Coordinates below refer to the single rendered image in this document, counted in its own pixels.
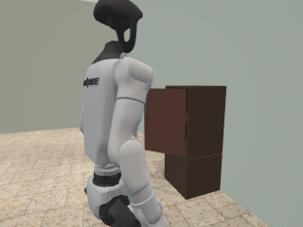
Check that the left robot upper arm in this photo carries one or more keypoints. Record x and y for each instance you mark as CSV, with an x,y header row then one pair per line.
x,y
81,118

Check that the robot head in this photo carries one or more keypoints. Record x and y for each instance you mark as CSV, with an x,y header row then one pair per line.
x,y
119,15

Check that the cupboard door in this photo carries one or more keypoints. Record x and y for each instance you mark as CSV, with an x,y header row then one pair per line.
x,y
165,122

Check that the humanoid robot torso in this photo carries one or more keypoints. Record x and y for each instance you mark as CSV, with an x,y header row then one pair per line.
x,y
99,101

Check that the handle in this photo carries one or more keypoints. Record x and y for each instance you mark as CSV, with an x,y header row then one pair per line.
x,y
146,107

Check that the robot right forearm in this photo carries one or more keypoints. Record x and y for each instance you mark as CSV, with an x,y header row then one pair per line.
x,y
135,182

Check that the right robot upper arm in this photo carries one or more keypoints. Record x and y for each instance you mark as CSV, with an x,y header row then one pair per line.
x,y
134,80

